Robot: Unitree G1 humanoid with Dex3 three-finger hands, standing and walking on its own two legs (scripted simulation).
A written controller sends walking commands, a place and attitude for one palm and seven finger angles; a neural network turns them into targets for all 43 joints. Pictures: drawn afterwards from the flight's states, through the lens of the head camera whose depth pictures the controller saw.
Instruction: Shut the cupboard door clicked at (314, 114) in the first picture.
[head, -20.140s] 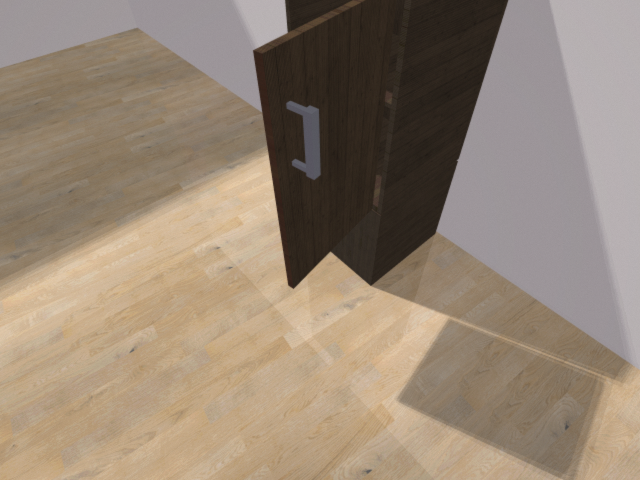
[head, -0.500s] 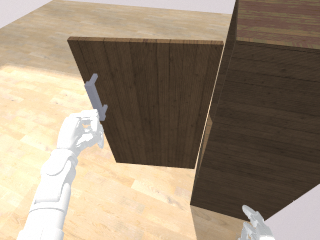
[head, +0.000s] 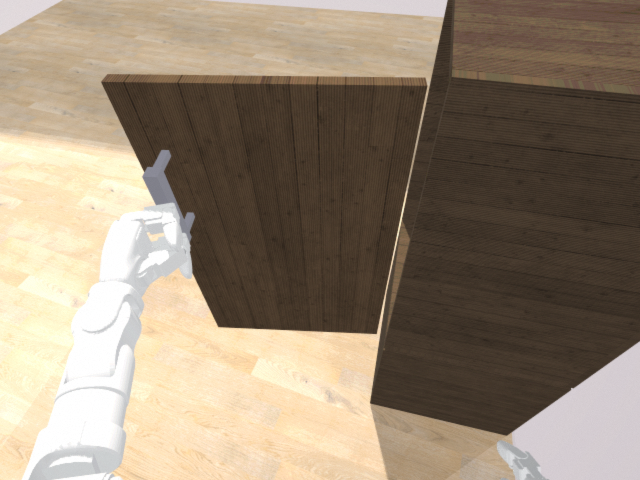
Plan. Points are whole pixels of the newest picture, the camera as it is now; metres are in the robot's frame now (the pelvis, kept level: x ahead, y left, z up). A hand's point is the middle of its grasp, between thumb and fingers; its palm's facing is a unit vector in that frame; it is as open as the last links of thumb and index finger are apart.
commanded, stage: bring the fist close to the handle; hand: left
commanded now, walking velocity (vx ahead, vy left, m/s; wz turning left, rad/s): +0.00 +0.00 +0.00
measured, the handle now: (173, 200) +0.46 +0.22 +0.10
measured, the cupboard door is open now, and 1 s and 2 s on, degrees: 100 92 75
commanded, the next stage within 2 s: push the door shut along its arc in 0.12 s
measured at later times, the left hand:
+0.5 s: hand (187, 234) +0.39 +0.18 +0.11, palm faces -0.08 -1.00 -0.04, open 3.1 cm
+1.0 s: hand (196, 211) +0.43 +0.18 +0.11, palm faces -0.19 -0.98 -0.04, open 3.1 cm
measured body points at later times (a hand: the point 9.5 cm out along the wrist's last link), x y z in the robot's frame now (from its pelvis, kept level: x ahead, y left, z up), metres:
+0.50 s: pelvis -0.01 +0.00 +0.00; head +0.02 -0.01 +0.45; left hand +0.39 +0.23 +0.11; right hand +0.11 -0.25 -0.11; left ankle -0.03 +0.11 -0.73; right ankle +0.01 -0.11 -0.73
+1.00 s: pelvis -0.03 +0.01 -0.01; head +0.04 +0.01 +0.43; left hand +0.43 +0.23 +0.11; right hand +0.02 -0.26 -0.13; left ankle -0.03 +0.11 -0.73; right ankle +0.01 -0.11 -0.73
